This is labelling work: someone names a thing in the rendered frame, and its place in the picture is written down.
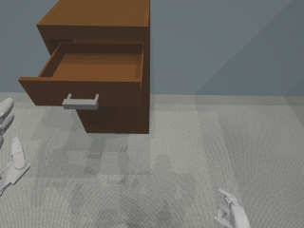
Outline robot right hand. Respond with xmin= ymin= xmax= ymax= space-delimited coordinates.
xmin=214 ymin=189 xmax=251 ymax=228

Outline cabinet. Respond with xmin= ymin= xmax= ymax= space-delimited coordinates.
xmin=36 ymin=0 xmax=150 ymax=134

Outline handle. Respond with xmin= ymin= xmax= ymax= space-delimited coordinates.
xmin=62 ymin=93 xmax=100 ymax=110

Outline drawer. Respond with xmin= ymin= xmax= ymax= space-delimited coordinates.
xmin=18 ymin=42 xmax=145 ymax=107

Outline robot left hand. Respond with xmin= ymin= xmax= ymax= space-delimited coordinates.
xmin=0 ymin=97 xmax=30 ymax=197

